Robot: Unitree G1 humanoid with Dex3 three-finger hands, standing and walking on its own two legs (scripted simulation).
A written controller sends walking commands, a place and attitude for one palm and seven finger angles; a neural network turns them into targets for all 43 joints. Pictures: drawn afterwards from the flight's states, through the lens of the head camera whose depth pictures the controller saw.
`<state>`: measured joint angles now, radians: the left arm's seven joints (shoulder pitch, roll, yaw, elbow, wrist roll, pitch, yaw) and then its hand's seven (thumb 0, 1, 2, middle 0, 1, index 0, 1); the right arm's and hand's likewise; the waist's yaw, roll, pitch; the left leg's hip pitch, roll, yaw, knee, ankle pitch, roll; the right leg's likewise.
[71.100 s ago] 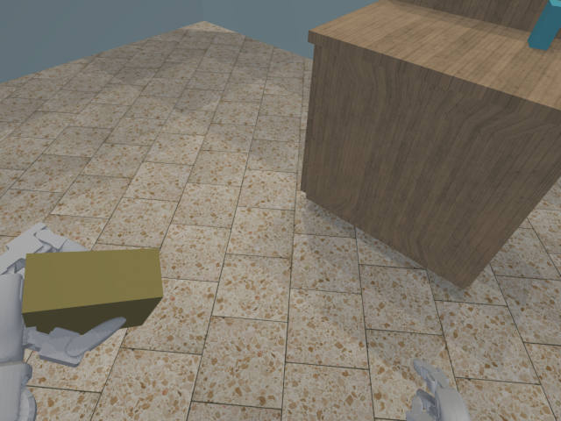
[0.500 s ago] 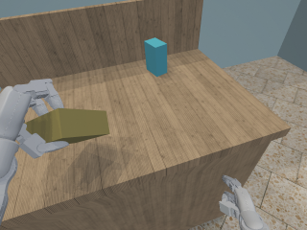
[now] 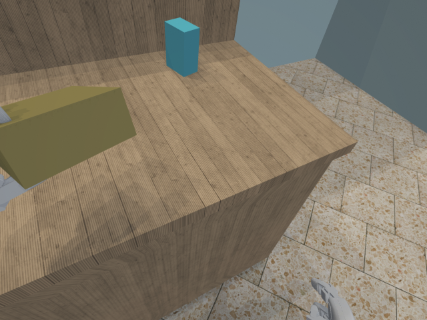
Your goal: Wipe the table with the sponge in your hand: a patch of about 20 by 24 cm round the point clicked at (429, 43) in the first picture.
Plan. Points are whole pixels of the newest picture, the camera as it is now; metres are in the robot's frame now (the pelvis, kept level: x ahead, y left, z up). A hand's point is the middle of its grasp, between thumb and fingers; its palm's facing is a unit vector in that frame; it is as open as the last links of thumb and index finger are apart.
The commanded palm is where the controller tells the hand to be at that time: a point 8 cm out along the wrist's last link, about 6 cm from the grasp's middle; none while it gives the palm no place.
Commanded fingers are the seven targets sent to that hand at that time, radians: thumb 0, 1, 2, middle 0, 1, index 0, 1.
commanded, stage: step back with the hand held close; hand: left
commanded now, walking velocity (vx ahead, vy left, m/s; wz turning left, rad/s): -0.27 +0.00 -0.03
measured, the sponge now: (70, 119) +0.28 +0.20 +0.27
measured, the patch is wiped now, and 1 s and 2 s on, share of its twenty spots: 0.90 0.90 0.90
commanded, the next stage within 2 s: stop stepping back and stand still in 0.50 s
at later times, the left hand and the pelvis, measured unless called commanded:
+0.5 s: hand out of the picture +0.09 +0.28 +0.30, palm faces +0.57 -0.80 -0.18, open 9.2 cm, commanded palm +0.03 +0.30 +0.30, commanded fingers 0.00 0.10 1.30 -1.20 -1.60 -1.20 -1.60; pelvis -0.13 +0.02 -0.01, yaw +1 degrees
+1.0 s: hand out of the picture -0.03 +0.27 +0.28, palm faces +0.37 -0.88 -0.31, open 9.2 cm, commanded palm -0.09 +0.33 +0.30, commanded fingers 0.00 0.10 1.30 -1.20 -1.60 -1.20 -1.60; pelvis -0.26 +0.06 +0.01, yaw -3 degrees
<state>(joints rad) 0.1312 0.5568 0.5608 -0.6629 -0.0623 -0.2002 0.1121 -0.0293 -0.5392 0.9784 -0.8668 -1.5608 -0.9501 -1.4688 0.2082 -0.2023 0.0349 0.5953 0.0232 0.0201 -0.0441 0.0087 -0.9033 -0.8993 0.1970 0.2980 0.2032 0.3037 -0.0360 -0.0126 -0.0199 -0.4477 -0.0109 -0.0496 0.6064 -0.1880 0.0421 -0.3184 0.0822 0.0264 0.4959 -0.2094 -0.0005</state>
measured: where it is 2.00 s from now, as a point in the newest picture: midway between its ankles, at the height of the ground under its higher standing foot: outside the picture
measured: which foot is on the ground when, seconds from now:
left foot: down 0.00-0.58, up 0.60-0.78, down 0.80-1.00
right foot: down 0.00-0.26, up 0.28-0.56, down 0.58-0.82, up 0.84-1.00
